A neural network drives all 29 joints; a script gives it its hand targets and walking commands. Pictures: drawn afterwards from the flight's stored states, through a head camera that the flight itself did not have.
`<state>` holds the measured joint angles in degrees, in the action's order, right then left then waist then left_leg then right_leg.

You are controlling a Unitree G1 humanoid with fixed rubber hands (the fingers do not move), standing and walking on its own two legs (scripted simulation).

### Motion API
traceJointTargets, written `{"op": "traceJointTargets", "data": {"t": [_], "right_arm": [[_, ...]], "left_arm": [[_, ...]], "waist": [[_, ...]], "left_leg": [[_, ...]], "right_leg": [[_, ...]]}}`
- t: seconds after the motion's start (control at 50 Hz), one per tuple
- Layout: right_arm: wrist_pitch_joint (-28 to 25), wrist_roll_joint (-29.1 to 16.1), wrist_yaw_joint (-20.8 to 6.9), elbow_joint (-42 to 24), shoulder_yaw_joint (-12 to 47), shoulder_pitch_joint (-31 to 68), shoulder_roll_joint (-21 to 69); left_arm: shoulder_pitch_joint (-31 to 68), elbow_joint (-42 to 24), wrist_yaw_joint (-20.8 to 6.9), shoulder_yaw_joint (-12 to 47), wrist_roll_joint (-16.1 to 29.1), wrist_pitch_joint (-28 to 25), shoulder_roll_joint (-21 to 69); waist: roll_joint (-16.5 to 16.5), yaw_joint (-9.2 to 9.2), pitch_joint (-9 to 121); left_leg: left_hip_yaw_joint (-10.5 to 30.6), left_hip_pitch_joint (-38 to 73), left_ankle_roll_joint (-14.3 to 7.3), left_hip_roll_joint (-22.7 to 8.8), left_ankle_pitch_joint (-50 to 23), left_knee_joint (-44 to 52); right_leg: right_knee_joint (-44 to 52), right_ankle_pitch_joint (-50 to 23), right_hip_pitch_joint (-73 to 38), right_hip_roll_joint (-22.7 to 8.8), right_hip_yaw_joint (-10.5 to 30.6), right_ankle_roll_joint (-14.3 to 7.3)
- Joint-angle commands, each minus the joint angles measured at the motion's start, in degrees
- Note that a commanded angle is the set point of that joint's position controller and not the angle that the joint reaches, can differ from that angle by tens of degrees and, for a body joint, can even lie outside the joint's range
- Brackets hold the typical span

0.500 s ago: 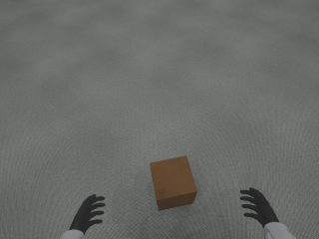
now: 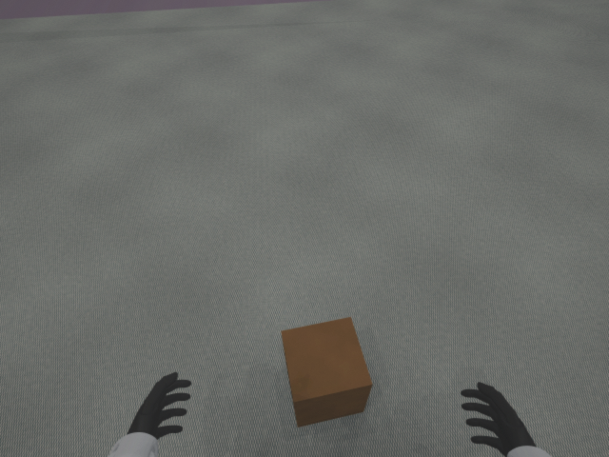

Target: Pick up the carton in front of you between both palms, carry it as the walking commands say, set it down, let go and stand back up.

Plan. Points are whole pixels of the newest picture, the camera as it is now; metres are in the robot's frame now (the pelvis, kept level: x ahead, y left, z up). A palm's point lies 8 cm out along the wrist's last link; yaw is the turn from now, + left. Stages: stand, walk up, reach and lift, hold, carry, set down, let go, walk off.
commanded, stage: stand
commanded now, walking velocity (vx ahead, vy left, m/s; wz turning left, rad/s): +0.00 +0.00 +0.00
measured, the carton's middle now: (323, 373) +0.46 -0.01 -0.65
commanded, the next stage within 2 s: none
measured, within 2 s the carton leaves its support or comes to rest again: neither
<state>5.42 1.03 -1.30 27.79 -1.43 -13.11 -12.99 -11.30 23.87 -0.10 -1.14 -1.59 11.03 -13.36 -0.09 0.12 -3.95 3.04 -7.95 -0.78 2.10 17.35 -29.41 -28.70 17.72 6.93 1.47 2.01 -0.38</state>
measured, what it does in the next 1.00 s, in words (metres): stands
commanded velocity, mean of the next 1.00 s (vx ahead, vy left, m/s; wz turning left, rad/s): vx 0.00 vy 0.00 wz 0.00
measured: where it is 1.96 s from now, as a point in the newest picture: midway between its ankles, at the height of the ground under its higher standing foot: outside the picture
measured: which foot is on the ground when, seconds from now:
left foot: down 0.00-1.00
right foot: down 0.00-1.00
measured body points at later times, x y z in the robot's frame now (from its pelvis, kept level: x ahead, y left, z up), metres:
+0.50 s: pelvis +0.03 +0.01 +0.00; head +0.03 +0.02 +0.45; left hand +0.17 +0.30 -0.11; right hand +0.16 -0.29 -0.09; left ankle -0.01 +0.11 -0.74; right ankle -0.02 -0.12 -0.74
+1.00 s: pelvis +0.01 +0.01 +0.01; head +0.01 +0.02 +0.46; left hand +0.13 +0.31 -0.11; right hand +0.12 -0.30 -0.09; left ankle -0.01 +0.11 -0.74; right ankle -0.02 -0.12 -0.74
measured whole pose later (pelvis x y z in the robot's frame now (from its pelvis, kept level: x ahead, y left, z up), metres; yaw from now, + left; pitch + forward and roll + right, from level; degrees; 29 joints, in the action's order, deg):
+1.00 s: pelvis +0.01 +0.01 +0.01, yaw -1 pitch -2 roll +0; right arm -0.3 1.5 1.2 51.3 -1.6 -9.1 -20.5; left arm -8.1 53.1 1.2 -1.1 -1.4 -0.2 -20.9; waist 1.1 0.0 -1.2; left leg 1.8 -6.7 -1.6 2.1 14.8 -23.3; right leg -22.0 14.6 5.7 0.7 2.7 0.5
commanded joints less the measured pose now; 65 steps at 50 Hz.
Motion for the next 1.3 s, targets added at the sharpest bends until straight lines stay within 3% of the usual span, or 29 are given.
{"op": "traceJointTargets", "data": {"t": [0.0, 0.04, 0.08, 0.2, 0.3, 0.5, 0.92, 1.28], "right_arm": [[-3.02, 2.25, 1.90, 1.13, -3.96, 1.27, -11.54], [-4.06, 2.12, 1.83, 2.50, -3.74, 2.55, -11.22], [-4.74, 1.61, 1.58, 3.80, -3.69, 4.01, -11.57], [-5.47, 1.09, 2.22, 7.65, -3.86, 2.83, -13.40], [-5.45, 1.00, 2.71, 10.16, -3.64, 2.50, -14.52], [-5.79, 0.79, 3.07, 13.33, -3.12, 3.49, -15.41], [-6.33, 0.53, 2.74, 20.13, -2.30, 5.71, -16.75], [-6.53, 0.03, 2.52, 24.80, -1.45, 6.90, -18.04]], "left_arm": [[3.67, 2.13, 1.68, -3.38, -0.92, -6.37, -10.89], [4.43, 3.85, 1.27, -3.41, -0.97, -8.24, -10.30], [4.25, 6.31, 0.68, -3.25, -0.76, -9.33, -10.31], [3.78, 11.91, 1.27, -2.95, -0.42, -10.79, -12.33], [3.65, 15.35, 1.71, -2.63, -0.24, -11.05, -13.45], [4.36, 19.79, 1.90, -2.30, 0.00, -11.42, -14.33], [5.30, 25.92, 1.51, -1.80, 0.20, -11.90, -16.02], [6.01, 30.02, 1.19, -1.15, 0.45, -11.98, -17.16]], "waist": [[3.13, -0.50, 0.31], [0.45, -0.52, 1.31], [-0.96, 0.17, 4.09], [-1.06, -0.41, 8.35], [-1.10, -0.57, 8.56], [-0.25, -0.28, 7.68], [-0.02, -0.23, 4.84], [0.07, -0.10, 3.81]], "left_leg": [[2.32, -5.64, 0.89, -3.42, 1.05, 4.13], [3.77, -7.62, 0.28, -4.09, 3.37, 5.40], [4.45, -7.85, 0.06, -4.90, -2.03, 5.44], [3.91, -2.31, 0.17, -5.76, -20.11, 2.95], [3.82, -0.34, 0.22, -6.18, -25.75, 3.03], [3.98, 0.19, 0.07, -6.51, -26.03, 4.59], [4.71, 0.64, -0.44, -7.04, -17.62, 9.21], [5.16, 0.94, -0.62, -7.50, -14.84, 11.49]], "right_leg": [[6.42, 6.95, 9.38, -3.84, 4.46, 0.30], [5.16, 5.66, 8.04, -3.49, 4.46, 0.11], [3.63, -1.46, 4.36, -3.46, 3.82, 0.22], [2.24, -17.11, 0.87, -4.51, 3.73, 0.18], [2.29, -21.55, -0.24, -4.85, 3.45, 0.18], [3.83, -21.90, -1.50, -5.46, 3.69, 0.06], [8.63, -16.16, -1.50, -6.43, 5.34, -0.29], [11.07, -13.54, -1.68, -6.95, 5.58, -0.45]]}}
